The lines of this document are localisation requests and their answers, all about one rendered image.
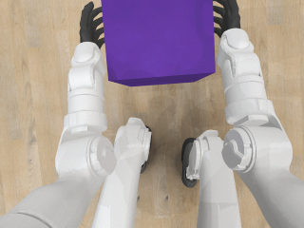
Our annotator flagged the robot right hand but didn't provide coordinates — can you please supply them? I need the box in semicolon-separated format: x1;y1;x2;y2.
213;0;241;38

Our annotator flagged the robot left forearm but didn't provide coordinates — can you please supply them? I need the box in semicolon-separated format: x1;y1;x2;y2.
55;42;107;170

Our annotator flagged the robot left upper arm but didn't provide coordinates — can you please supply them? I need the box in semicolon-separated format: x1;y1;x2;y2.
0;134;117;228

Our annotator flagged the carton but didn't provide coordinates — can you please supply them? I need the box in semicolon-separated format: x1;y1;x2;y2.
101;0;216;87

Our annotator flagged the robot left hand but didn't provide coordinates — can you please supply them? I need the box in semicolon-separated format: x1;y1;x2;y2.
79;1;105;49

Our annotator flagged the robot right forearm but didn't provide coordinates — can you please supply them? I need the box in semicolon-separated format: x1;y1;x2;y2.
216;28;293;152

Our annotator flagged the robot right upper arm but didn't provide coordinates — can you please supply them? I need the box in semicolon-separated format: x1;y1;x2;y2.
221;125;304;228

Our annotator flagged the robot left foot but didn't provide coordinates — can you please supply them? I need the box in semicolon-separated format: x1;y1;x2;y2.
140;126;152;174

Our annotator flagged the robot left shin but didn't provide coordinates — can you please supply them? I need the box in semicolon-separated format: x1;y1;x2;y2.
114;117;146;165

